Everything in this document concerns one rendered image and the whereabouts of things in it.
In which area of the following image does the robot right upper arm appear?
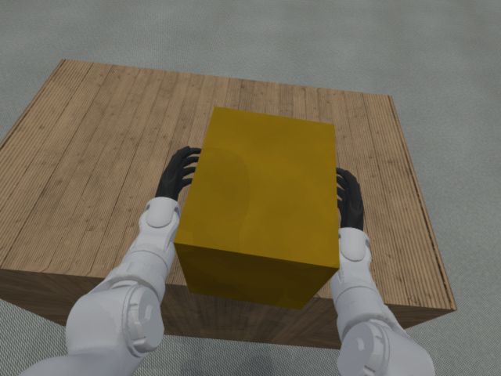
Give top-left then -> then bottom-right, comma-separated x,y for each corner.
337,321 -> 435,376

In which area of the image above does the right robot forearm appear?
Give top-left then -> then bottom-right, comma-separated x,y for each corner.
330,227 -> 414,344

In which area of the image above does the pedestal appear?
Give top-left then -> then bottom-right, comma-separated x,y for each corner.
0,59 -> 458,349

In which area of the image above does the carton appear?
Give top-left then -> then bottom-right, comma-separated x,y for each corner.
173,107 -> 340,310

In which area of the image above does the robot right hand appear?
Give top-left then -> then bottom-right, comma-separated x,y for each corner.
336,168 -> 363,231

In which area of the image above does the robot left upper arm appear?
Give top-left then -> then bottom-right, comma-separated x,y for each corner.
18,284 -> 164,376

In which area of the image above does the left robot forearm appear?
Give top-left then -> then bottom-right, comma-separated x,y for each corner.
65,197 -> 180,351

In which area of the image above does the robot left hand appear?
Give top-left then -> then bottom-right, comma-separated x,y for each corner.
155,146 -> 201,201

